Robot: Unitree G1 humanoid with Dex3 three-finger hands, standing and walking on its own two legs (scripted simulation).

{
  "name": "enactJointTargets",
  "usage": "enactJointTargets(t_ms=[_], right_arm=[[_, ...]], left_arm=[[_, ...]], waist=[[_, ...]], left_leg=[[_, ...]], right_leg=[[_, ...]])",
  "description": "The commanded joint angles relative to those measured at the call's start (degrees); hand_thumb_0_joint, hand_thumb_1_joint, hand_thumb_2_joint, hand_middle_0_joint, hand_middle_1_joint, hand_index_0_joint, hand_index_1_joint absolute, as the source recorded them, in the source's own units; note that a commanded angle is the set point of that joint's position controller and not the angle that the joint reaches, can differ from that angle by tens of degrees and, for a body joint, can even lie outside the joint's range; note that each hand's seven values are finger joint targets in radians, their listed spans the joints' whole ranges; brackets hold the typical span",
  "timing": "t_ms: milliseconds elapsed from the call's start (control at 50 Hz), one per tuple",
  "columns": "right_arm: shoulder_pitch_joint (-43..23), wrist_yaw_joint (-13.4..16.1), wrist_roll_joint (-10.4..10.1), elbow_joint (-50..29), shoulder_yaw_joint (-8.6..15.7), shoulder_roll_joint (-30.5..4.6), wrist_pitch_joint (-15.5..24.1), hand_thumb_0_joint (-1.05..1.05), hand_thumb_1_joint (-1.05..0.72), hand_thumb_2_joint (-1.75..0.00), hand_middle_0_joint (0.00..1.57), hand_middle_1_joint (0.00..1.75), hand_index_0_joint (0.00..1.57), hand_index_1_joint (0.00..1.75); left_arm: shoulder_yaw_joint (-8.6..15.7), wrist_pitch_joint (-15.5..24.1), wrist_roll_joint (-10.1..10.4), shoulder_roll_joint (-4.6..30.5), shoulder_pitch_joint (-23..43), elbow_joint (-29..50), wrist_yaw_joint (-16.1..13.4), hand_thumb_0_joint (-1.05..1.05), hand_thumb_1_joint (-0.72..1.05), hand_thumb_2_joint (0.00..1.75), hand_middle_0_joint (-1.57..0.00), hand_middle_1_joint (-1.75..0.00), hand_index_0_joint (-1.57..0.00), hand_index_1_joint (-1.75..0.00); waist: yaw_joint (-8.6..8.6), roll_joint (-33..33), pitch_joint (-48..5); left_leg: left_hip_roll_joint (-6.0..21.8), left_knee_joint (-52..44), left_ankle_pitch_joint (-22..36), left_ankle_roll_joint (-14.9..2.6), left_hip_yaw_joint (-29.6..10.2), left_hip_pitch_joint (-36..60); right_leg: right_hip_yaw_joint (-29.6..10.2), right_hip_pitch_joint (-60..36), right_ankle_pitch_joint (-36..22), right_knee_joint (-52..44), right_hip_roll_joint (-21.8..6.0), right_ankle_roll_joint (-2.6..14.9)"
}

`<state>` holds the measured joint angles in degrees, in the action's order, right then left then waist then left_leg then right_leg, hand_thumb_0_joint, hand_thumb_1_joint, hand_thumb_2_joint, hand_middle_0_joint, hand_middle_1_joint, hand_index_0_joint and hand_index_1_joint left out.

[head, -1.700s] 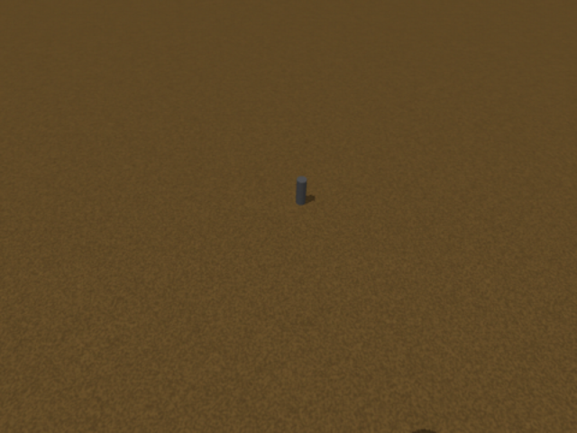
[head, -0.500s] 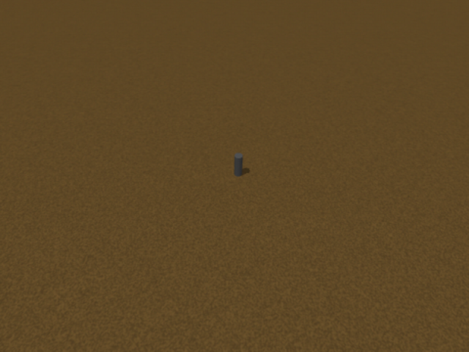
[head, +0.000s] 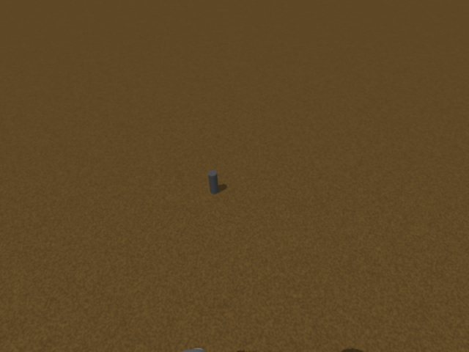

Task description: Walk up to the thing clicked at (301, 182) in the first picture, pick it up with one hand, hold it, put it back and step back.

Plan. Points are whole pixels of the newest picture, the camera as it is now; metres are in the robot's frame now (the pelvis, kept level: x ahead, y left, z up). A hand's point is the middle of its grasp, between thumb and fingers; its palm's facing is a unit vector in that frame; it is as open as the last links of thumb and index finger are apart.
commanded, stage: walk up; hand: left
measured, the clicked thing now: (213, 182) +1.12 +0.22 -0.70
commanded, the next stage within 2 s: none
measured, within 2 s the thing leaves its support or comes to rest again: neither
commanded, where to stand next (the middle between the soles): +0.77 +0.03 m, yaw -3 degrees
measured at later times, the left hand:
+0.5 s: hand (115, 259) +0.35 +0.32 -0.13, palm faces -0.12 -0.92 -0.36, open 7.4 cm
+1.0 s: hand (138, 218) +0.47 +0.30 -0.13, palm faces -0.06 -0.92 -0.39, open 7.4 cm
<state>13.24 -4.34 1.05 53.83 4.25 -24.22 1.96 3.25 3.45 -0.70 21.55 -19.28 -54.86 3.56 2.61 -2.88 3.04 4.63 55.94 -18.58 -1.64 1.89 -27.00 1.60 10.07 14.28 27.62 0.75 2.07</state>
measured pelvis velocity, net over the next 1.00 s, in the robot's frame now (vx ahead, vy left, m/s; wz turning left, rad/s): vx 0.42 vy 0.02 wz -0.06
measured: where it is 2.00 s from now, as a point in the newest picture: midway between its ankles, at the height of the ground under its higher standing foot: (243, 252)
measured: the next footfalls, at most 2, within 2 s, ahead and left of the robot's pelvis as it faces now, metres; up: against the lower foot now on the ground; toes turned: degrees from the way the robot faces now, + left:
left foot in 0.18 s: +0.23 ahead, +0.17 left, +0.00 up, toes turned +5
right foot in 0.62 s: +0.44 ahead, -0.10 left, +0.00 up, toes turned -7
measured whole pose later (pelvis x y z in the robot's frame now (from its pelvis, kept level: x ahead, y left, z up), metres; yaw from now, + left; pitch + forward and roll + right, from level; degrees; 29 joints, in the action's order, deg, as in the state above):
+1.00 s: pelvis +0.42 +0.02 +0.00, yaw -3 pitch -2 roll -1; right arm 15.5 -4.3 0.9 48.8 4.4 -25.2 1.7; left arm 2.9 5.1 -0.8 23.0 -20.4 -48.9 2.5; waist 2.3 -2.7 4.2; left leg 6.3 42.3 -13.1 0.0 -0.2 -28.5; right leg 3.6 8.9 16.3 27.1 -0.3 1.2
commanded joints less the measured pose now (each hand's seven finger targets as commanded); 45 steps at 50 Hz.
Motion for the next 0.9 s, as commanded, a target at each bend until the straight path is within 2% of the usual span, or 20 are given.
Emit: enactJointTargets(t_ms=[0,100,160,180,200,220,240,300,320,400,500,540,580,600,620,640,660,740,800,880], right_arm=[[-1.82,-0.51,0.90,-5.58,3.35,-11.22,0.95,0.00,-0.90,-0.90,0.20,0.30,0.20,0.30],[-4.53,-0.31,0.77,-7.40,3.43,-9.73,2.54,0.00,-0.90,-0.90,0.20,0.30,0.20,0.30],[8.22,1.03,1.04,-4.02,4.96,-12.28,3.66,0.00,-0.90,-0.90,0.20,0.30,0.20,0.30],[15.40,1.92,1.80,-2.71,6.37,-16.31,4.13,0.00,-0.90,-0.90,0.20,0.30,0.20,0.30],[13.95,2.45,1.56,-4.42,6.72,-19.77,4.52,0.00,-0.90,-0.90,0.20,0.30,0.20,0.30],[11.29,2.20,-0.54,-5.05,6.65,-19.88,4.19,0.00,-0.90,-0.90,0.20,0.30,0.20,0.30],[9.72,2.29,-0.77,-5.51,6.40,-18.61,3.92,0.00,-0.90,-0.90,0.20,0.30,0.20,0.30],[5.66,2.79,-1.00,-7.08,3.44,-12.93,4.43,0.00,-0.90,-0.90,0.20,0.30,0.20,0.30],[6.23,2.70,-1.10,-6.98,3.37,-13.24,4.68,0.00,-0.90,-0.90,0.20,0.30,0.20,0.30],[5.07,2.80,-0.64,-8.91,3.31,-14.03,4.50,0.00,-0.90,-0.90,0.20,0.30,0.20,0.30],[5.52,2.53,-0.68,-9.78,3.34,-14.52,3.99,0.00,-0.90,-0.90,0.20,0.30,0.20,0.30],[5.55,2.70,-0.79,-10.27,3.40,-14.24,3.59,0.00,-0.90,-0.90,0.20,0.30,0.20,0.30],[4.63,2.71,-0.77,-11.16,2.72,-13.05,3.26,0.00,-0.90,-0.90,0.20,0.30,0.20,0.30],[8.09,2.60,-0.84,-11.15,1.59,-9.81,3.29,0.00,-0.90,-0.90,0.20,0.30,0.20,0.30],[12.34,2.49,-0.98,-11.87,0.04,-5.50,3.19,0.00,-0.90,-0.90,0.20,0.30,0.20,0.30],[11.80,2.94,-1.16,-10.83,1.12,-10.36,2.42,0.00,-0.90,-0.90,0.20,0.30,0.20,0.30],[9.57,3.48,-0.68,-10.11,1.93,-13.52,2.11,0.00,-0.90,-0.90,0.20,0.30,0.20,0.30],[9.93,2.50,-1.75,-7.58,1.49,-10.84,1.60,0.00,-0.90,-0.90,0.20,0.30,0.20,0.30],[9.84,1.67,-0.79,-7.17,2.14,-10.23,0.92,0.00,-0.90,-0.90,0.20,0.30,0.20,0.30],[3.92,0.50,-0.11,-9.23,2.55,-9.81,0.78,0.00,-0.90,-0.90,0.20,0.30,0.20,0.30]], left_arm=[[4.76,2.68,0.21,18.90,3.19,7.02,-1.15,0.00,0.90,0.90,-0.20,-0.30,-0.20,-0.30],[4.28,2.53,-0.10,18.63,1.84,7.88,-0.91,0.00,0.90,0.90,-0.20,-0.30,-0.20,-0.30],[2.96,2.05,-0.28,15.41,2.00,8.87,-1.04,0.00,0.90,0.90,-0.20,-0.30,-0.20,-0.30],[1.52,1.94,0.15,11.04,-1.06,9.12,-1.31,0.00,0.90,0.90,-0.20,-0.30,-0.20,-0.30],[0.79,1.79,0.95,8.17,-3.36,9.22,-1.61,0.00,0.90,0.90,-0.20,-0.30,-0.20,-0.30],[2.52,1.28,0.20,16.03,-1.46,8.01,-2.61,0.00,0.90,0.90,-0.20,-0.30,-0.20,-0.30],[2.21,1.55,0.15,17.08,1.43,8.36,-2.80,0.00,0.90,0.90,-0.20,-0.30,-0.20,-0.30],[2.29,1.51,1.75,14.16,-0.24,6.48,-1.81,0.00,0.90,0.90,-0.20,-0.30,-0.20,-0.30],[2.26,1.19,1.83,13.16,-0.54,6.56,-1.39,0.00,0.90,0.90,-0.20,-0.30,-0.20,-0.30],[1.89,0.45,1.39,11.90,4.02,8.97,0.01,0.00,0.90,0.90,-0.20,-0.30,-0.20,-0.30],[2.61,0.63,0.47,11.69,8.89,10.09,1.03,0.00,0.90,0.90,-0.20,-0.30,-0.20,-0.30],[2.98,0.74,0.41,11.77,7.40,9.11,0.87,0.00,0.90,0.90,-0.20,-0.30,-0.20,-0.30],[4.29,1.23,0.16,14.14,0.44,7.18,0.14,0.00,0.90,0.90,-0.20,-0.30,-0.20,-0.30],[5.46,1.78,-0.08,16.68,-4.65,6.00,-0.56,0.00,0.90,0.90,-0.20,-0.30,-0.20,-0.30],[6.75,2.29,-0.21,21.44,-8.07,6.55,-1.42,0.00,0.90,0.90,-0.20,-0.30,-0.20,-0.30],[6.53,2.28,0.65,22.99,-6.87,7.33,-1.52,0.00,0.90,0.90,-0.20,-0.30,-0.20,-0.30],[6.52,2.08,1.26,23.19,-3.78,8.25,-1.73,0.00,0.90,0.90,-0.20,-0.30,-0.20,-0.30],[4.38,2.53,1.64,16.74,2.44,9.58,-2.36,0.00,0.90,0.90,-0.20,-0.30,-0.20,-0.30],[3.88,3.36,1.26,15.66,1.56,10.05,-2.37,0.00,0.90,0.90,-0.20,-0.30,-0.20,-0.30],[4.52,3.62,0.18,17.32,1.69,11.41,-2.12,0.00,0.90,0.90,-0.20,-0.30,-0.20,-0.30]], waist=[[-1.27,7.94,4.34],[-0.59,7.05,1.10],[-7.43,-0.66,-6.04],[-10.12,-12.40,-10.50],[-8.00,-17.43,-8.74],[-7.90,-9.35,-7.19],[-7.25,-6.53,-3.56],[-3.56,-3.92,0.96],[-3.43,-5.30,0.58],[-3.55,-6.84,3.25],[-4.24,-5.45,1.59],[-3.15,-3.54,0.07],[1.46,2.56,-3.56],[3.39,11.57,-7.93],[3.08,23.06,-11.00],[2.98,17.12,-8.58],[2.68,15.26,-5.91],[-2.20,9.94,0.85],[-2.30,8.77,0.54],[-1.36,10.20,1.61]], left_leg=[[3.27,-10.83,2.70,1.59,-3.05,-1.95],[0.79,-21.75,6.53,1.77,1.60,6.24],[-2.76,-28.08,4.99,0.07,3.18,27.27],[6.02,-34.54,-7.10,-2.98,-9.82,36.08],[19.39,-42.31,-13.13,-7.45,-36.64,40.61],[22.07,-42.34,-15.41,-12.34,-39.54,35.77],[21.69,-41.65,-7.76,-13.35,-36.47,32.26],[11.64,-38.85,19.93,-7.72,-10.80,23.58],[11.44,-38.57,23.37,-8.40,-9.07,22.17],[11.27,-40.26,23.98,-10.99,-3.34,20.70],[9.61,-37.41,18.56,-9.04,-0.16,17.22],[9.95,-34.26,13.80,-8.40,-1.20,15.25],[7.67,-20.92,18.81,-6.57,1.04,11.37],[3.31,-6.13,15.63,-4.79,4.21,7.49],[-3.73,6.81,-8.65,-1.85,4.03,-2.23],[-4.95,11.93,-12.46,-0.91,-0.93,-7.54],[-2.21,15.52,-12.10,-0.90,-3.23,-8.48],[0.86,8.63,-2.15,-1.14,-6.04,-2.86],[0.35,4.67,2.74,0.36,-4.50,-1.52],[2.08,-7.75,4.24,2.15,-3.04,-3.63]], right_leg=[[-16.33,5.84,17.87,-17.52,-14.52,10.11],[-10.48,3.94,5.67,-11.31,-12.77,8.83],[-4.65,9.69,-8.29,10.39,-7.97,5.67],[-0.72,17.27,-5.45,28.45,-2.79,3.23],[-2.11,32.65,14.84,37.60,5.72,0.65],[-8.07,31.38,16.10,41.31,1.01,1.58],[-8.63,32.50,14.25,42.86,-0.82,1.71],[-9.17,25.58,4.84,36.56,-3.46,0.86],[-7.81,23.66,4.29,35.38,-3.23,0.25],[-3.74,23.29,0.62,22.28,-4.70,-1.97],[0.70,12.23,-7.12,9.05,-4.33,-0.44],[1.75,6.35,-6.72,8.13,-2.96,0.38],[2.40,-5.90,-5.67,4.68,-1.20,1.47],[-1.89,-14.18,0.47,0.44,-3.07,2.53],[-26.32,-20.45,4.05,-4.93,-18.26,6.56],[-40.33,-18.95,6.14,-11.07,-24.25,11.27],[-42.30,-14.15,6.44,-11.52,-25.30,15.00],[-17.91,0.26,-5.99,-11.30,-15.56,9.49],[-12.14,2.93,-8.75,-11.93,-13.63,9.66],[-10.60,3.52,6.05,-15.18,-14.70,11.23]])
